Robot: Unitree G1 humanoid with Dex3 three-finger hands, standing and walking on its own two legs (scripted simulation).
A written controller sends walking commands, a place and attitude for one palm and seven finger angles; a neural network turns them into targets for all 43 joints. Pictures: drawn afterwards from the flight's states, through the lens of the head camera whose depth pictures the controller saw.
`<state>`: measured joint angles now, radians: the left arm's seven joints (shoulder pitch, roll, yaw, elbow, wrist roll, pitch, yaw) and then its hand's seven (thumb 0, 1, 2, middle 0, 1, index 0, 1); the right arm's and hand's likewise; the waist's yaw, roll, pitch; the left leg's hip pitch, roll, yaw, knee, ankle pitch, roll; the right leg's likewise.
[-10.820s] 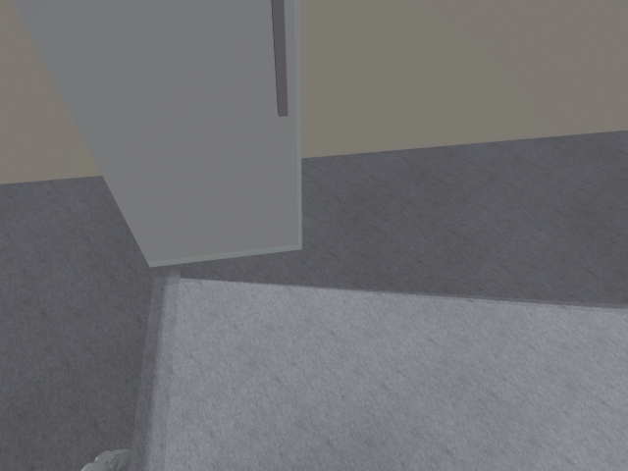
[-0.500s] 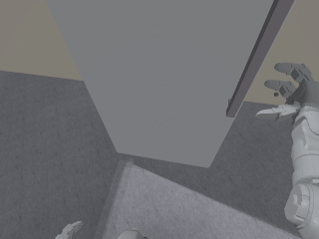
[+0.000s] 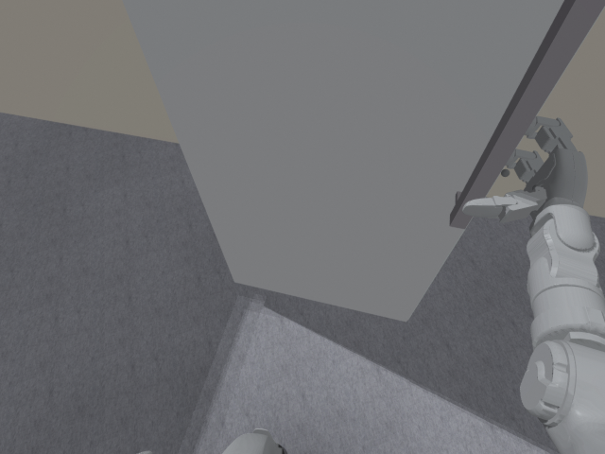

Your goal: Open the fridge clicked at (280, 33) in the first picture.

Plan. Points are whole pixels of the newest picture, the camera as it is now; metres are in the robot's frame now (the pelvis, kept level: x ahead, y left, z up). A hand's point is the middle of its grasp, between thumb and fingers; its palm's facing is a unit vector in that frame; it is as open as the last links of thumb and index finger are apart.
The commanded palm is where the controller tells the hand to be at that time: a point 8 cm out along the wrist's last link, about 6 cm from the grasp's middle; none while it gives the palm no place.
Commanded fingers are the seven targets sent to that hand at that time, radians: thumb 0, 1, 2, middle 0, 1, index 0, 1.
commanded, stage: feel for the door with the fingertips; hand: right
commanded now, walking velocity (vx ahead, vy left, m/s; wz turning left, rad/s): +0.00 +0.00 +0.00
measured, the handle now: (521, 96) +0.53 -0.17 +0.19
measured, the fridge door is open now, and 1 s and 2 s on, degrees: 0 0 0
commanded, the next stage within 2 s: slide the fingers in behind the handle in 0.36 s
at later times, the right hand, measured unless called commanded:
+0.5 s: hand (524, 167) +0.49 -0.20 +0.12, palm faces +0.09 +1.00 +0.01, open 13.7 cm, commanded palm +0.46 -0.24 +0.12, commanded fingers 0.00 0.50 -0.30 0.30 1.20 0.30 1.20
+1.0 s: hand (507, 174) +0.47 -0.18 +0.11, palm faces +0.07 +1.00 +0.02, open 14.0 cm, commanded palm +0.44 -0.23 +0.12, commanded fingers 0.00 0.50 -0.30 0.30 1.20 0.30 1.20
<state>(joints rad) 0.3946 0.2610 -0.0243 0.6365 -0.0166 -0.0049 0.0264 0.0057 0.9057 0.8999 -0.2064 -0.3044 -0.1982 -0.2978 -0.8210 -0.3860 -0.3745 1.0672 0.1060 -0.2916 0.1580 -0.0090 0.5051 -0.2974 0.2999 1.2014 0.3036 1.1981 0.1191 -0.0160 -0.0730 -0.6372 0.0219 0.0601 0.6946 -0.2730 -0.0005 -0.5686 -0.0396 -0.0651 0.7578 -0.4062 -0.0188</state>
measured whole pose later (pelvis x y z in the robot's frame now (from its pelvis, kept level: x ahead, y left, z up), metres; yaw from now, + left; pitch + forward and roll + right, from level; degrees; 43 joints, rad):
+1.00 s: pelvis +0.00 +0.00 +0.00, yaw +0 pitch +13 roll +1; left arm 0.40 0.26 -0.02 0.63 -0.02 0.01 0.02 0.00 0.91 0.90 -0.21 -0.30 -0.20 -0.30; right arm -0.80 -0.36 -0.33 1.03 0.13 -0.30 0.15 -0.01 0.51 -0.30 0.30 1.20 0.30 1.20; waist 0.10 -0.03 -0.08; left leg -0.63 0.02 0.07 0.69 -0.28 0.00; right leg -0.57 -0.04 -0.05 0.76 -0.41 -0.02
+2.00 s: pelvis +0.00 +0.01 +0.00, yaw +0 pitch +13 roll +1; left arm 0.40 0.26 -0.01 0.65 -0.01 0.00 0.01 0.01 0.91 0.90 -0.21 -0.30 -0.20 -0.30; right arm -0.82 -0.33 -0.33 1.06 0.11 -0.32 0.09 -0.01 0.50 -0.30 0.30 1.20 0.30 1.20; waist 0.11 -0.02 -0.08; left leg -0.64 0.01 0.06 0.69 -0.27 0.01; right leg -0.57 -0.04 -0.06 0.75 -0.40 -0.01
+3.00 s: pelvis +0.00 +0.00 +0.00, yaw -1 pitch +12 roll +1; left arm 0.37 0.26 -0.01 0.65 -0.01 0.00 0.02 0.00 0.91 0.90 -0.21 -0.30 -0.20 -0.30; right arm -0.82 -0.33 -0.31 1.06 0.12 -0.32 0.09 0.01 -0.54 -0.75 0.40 1.34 0.40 1.34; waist 0.10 -0.02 -0.08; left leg -0.63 0.02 0.07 0.69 -0.28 0.00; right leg -0.56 -0.04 -0.05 0.75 -0.40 -0.01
